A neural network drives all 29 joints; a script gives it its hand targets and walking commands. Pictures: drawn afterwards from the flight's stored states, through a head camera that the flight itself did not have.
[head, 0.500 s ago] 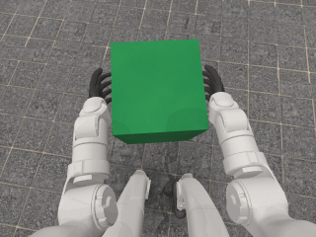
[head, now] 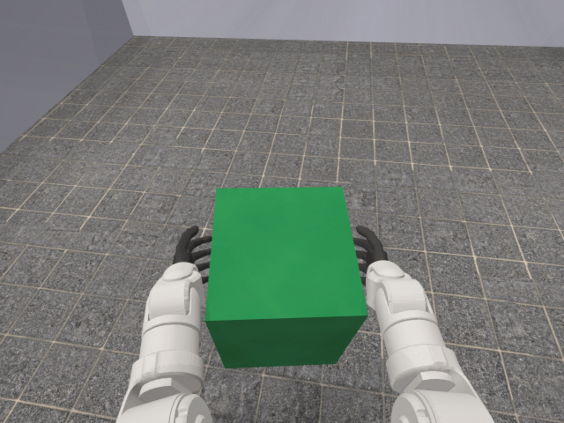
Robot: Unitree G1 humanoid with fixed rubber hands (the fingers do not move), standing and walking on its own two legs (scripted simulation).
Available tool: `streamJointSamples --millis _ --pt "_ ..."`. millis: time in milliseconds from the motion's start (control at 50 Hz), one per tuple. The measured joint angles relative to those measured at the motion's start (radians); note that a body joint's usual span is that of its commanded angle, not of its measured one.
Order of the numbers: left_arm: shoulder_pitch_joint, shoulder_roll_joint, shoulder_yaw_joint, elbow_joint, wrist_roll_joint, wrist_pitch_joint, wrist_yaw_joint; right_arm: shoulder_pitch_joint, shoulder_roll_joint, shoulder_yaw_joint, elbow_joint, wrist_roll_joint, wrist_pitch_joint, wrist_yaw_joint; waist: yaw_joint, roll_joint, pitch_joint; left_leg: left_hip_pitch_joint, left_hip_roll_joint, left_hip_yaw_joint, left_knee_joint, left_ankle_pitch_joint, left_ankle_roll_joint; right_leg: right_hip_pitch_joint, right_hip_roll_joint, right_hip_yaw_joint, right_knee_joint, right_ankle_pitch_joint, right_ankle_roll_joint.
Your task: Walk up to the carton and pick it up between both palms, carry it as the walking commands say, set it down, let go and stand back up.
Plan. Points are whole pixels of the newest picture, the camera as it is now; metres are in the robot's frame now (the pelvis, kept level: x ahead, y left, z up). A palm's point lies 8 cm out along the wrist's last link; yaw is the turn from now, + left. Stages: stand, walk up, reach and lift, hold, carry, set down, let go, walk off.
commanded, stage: reach and lift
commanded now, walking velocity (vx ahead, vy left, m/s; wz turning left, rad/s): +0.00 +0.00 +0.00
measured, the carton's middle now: (280, 282) +0.35 +0.04 -0.03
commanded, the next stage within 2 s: hold in 1.66 s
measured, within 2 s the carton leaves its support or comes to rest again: neither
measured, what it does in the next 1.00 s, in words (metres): stands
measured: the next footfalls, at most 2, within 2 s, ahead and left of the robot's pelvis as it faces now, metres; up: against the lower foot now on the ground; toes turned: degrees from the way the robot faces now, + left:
none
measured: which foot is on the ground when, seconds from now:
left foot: down 0.00-1.00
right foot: down 0.00-1.00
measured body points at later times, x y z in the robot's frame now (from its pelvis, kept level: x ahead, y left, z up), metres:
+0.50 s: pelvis +0.00 +0.01 +0.01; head -0.06 +0.00 +0.46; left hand +0.30 +0.19 +0.06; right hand +0.32 -0.10 +0.05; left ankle +0.05 +0.14 -0.72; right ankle +0.03 -0.08 -0.72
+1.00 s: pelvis +0.00 +0.01 +0.01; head -0.05 +0.00 +0.46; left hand +0.30 +0.18 +0.06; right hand +0.32 -0.11 +0.05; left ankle +0.05 +0.14 -0.72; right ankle +0.03 -0.08 -0.72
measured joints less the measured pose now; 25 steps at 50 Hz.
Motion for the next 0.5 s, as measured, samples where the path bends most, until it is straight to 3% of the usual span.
streamJointSamples --millis 160,320,500 --pt "0.101 -0.022 -0.035 -0.113 -0.017 0.055 -0.007 0.095 0.026 0.025 -0.132 0.01 0.078 -0.005 0.0 0.0 -0.044 0.13 0.006 -0.006 -0.067 0.0 0.0 0.138 0.0 0.0 -0.081 0.006 0.0" --pt "0.118 -0.022 -0.039 -0.135 -0.017 0.125 -0.001 0.113 0.034 0.025 -0.138 0.01 0.132 -0.005 0.0 0.0 -0.017 0.241 0.007 -0.009 -0.09 0.0 0.001 0.259 -0.001 0.0 -0.126 0.015 0.0" --pt "0.118 -0.022 -0.041 -0.13 -0.017 0.134 0.002 0.109 0.032 0.025 -0.138 0.003 0.147 -0.003 0.0 0.0 0.043 0.266 0.007 -0.009 -0.09 0.011 0.002 0.288 -0.001 0.0 -0.133 0.03 0.0"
